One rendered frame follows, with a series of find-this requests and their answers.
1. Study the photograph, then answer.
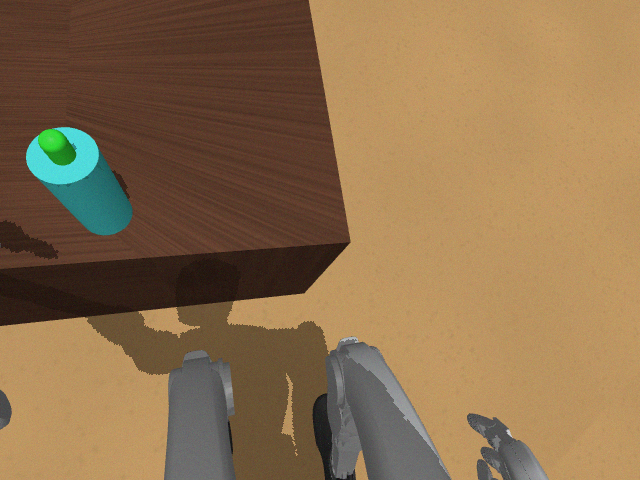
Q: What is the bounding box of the bottle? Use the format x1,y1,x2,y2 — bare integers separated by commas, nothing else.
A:
26,127,133,235

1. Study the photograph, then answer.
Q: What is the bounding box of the right robot foot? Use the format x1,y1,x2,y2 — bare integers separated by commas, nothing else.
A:
313,393,356,480

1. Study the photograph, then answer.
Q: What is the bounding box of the right robot hand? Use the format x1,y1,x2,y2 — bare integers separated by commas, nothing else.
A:
467,413,549,480

